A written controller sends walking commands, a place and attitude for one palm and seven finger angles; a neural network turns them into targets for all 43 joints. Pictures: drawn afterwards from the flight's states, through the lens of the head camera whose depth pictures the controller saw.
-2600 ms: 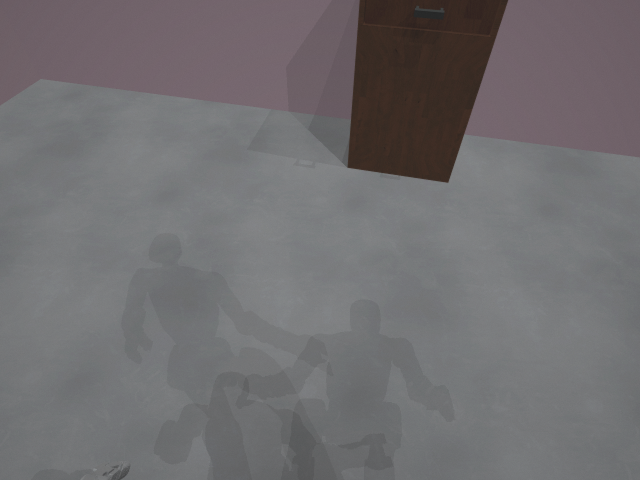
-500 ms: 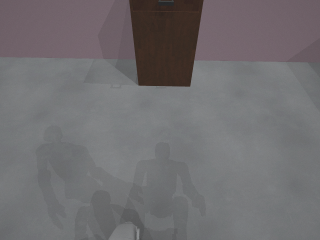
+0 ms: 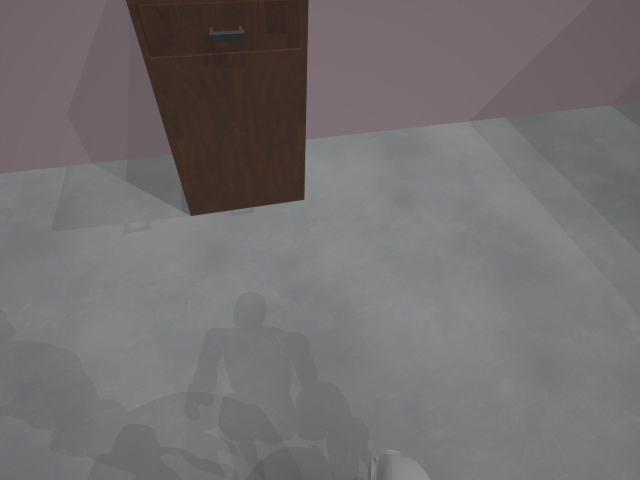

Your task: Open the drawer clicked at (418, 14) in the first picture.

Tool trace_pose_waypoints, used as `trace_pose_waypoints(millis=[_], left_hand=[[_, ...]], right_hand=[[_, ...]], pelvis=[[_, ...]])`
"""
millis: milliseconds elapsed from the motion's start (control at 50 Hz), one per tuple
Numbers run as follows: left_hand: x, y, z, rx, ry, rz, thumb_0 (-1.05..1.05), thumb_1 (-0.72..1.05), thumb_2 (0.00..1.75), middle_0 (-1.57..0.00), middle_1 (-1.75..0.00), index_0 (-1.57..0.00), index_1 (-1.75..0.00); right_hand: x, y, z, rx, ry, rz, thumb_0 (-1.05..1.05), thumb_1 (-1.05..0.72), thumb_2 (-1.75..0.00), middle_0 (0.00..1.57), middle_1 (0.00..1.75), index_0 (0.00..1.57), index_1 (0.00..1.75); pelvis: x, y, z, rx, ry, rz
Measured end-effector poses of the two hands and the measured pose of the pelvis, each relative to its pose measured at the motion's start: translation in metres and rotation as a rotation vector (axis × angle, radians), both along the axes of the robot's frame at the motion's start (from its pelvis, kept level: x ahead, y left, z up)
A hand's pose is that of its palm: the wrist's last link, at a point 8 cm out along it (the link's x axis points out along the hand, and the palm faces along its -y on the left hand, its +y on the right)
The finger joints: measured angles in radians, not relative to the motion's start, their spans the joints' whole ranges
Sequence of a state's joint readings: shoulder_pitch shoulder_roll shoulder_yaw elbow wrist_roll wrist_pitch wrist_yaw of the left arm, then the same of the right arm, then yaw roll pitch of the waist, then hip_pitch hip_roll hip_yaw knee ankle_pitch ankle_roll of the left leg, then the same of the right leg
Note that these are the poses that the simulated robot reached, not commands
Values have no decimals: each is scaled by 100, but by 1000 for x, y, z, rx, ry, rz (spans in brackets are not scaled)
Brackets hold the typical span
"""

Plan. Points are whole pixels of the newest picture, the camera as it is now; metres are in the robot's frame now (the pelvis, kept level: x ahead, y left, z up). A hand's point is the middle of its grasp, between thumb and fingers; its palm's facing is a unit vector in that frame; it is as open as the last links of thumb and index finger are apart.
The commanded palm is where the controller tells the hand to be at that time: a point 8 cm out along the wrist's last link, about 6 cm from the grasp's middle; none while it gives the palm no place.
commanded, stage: walk to a spot facing it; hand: left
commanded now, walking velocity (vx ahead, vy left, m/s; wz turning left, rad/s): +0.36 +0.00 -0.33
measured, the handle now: (226, 33) +1.26 +0.34 -0.01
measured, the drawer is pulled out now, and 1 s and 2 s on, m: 0.00 0.00 0.00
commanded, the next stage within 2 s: turn to face it in 0.94 s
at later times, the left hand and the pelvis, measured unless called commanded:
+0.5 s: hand (237, 384) +0.29 +0.15 -0.17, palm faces -0.09 -0.97 -0.23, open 7.2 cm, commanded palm none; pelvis +0.22 -0.04 +0.00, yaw -7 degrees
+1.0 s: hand (273, 260) +0.55 +0.12 -0.17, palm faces -0.27 -0.95 -0.18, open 7.3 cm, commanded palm none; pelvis +0.44 -0.04 +0.00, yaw -18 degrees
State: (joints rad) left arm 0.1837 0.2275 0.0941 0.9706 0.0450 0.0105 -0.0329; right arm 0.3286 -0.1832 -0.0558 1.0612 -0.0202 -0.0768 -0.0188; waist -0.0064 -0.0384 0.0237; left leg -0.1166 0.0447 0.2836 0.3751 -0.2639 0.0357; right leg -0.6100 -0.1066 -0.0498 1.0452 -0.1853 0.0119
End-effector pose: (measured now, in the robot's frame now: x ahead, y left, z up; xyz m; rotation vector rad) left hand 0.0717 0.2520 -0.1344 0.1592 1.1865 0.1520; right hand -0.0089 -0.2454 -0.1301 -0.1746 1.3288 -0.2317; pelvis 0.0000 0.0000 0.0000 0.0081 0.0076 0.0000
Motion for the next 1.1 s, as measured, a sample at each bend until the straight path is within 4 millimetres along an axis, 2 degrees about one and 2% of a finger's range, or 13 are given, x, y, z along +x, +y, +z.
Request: trace_pose_waypoints(millis=[80, 160, 220, 260, 300, 360, 460, 560, 640, 680, 780, 940, 1100], left_hand=[[75, -16, 4, -7, -39, -91, 1, 91, 90, -19, -30, -20, -30], [148, -46, 0, -16, -62, -186, 1, 91, 90, -19, -30, -20, -30], [196, -72, -8, -21, -104, -233, 1, 91, 90, -19, -30, -20, -30], [214, -85, -13, -26, -131, -230, 1, 91, 90, -19, -30, -20, -30], [219, -91, -13, -33, -118, -215, 1, 91, 90, -20, -30, -20, -30], [213, -92, -10, -28, -54, -175, 0, 91, 90, -20, -30, -20, -30], [216, -65, -3, 29, 23, -129, -2, 95, 90, -20, -30, -21, -30], [216, -46, -13, 13, 120, -86, -1, 93, 90, -20, -30, -20, -30], [223, -33, -32, -21, 208, -56, 0, 92, 90, -20, -30, -20, -30], [233, -29, -37, -30, 254, -67, 0, 92, 90, -20, -30, -20, -30], [295, -32, -25, -43, 250, -126, 1, 91, 90, -20, -30, -20, -30], [429, -64, -10, -29, 128, -226, 1, 92, 90, -20, -30, -20, -30], [573, -135, -10, 29, 5, -410, 1, 92, 90, -19, -30, -20, -30]], right_hand=[[-24, 5, -3, 26, 123, -85, 0, -93, -90, 19, 30, 19, 30], [-37, 14, -10, 76, 236, -170, 0, -92, -90, 19, 30, 19, 30], [-34, 18, -19, 122, 312, -217, 0, -91, -90, 19, 30, 19, 30], [-19, 16, -25, 147, 336, -231, 0, -91, -90, 20, 30, 19, 30], [11, 10, -27, 151, 309, -228, 1, -91, -90, 20, 30, 20, 30], [75, -3, -26, 136, 198, -204, 1, -91, -90, 20, 30, 20, 30], [187, -23, -19, 93, -2, -144, 1, -93, -90, 20, 30, 20, 30], [277, -39, -7, 32, -112, -79, 2, -95, -90, 19, 30, 19, 30], [343, -37, -4, -19, -185, -37, 1, -94, -90, 19, 29, 19, 30], [364, -32, -2, -33, -216, -39, 1, -93, -90, 19, 29, 19, 30], [371, -11, 2, -6, -176, -109, 0, -92, -90, 19, 29, 19, 30], [337, 12, -7, 81, 44, -281, 0, -93, -90, 20, 30, 20, 30], [324, 9, -33, 185, 216, -455, 0, -91, -90, 20, 30, 20, 30]], pelvis=[[35, -3, -2, 3, -2, -33], [74, -15, -9, 2, -2, -70], [107, -31, -21, 0, -5, -87], [124, -40, -26, -5, -12, -96], [139, -45, -23, -8, -21, -103], [163, -48, -13, -16, -19, -115], [204, -48, -5, -26, -4, -123], [251, -37, -6, -41, -9, -129], [295, -23, -18, -47, -21, -139], [312, -17, -20, -33, -27, -163], [352, -14, -7, -25, -27, -204], [413, -30, 1, -8, -19, -276], [475, -80, -20, 7, -24, -355]])
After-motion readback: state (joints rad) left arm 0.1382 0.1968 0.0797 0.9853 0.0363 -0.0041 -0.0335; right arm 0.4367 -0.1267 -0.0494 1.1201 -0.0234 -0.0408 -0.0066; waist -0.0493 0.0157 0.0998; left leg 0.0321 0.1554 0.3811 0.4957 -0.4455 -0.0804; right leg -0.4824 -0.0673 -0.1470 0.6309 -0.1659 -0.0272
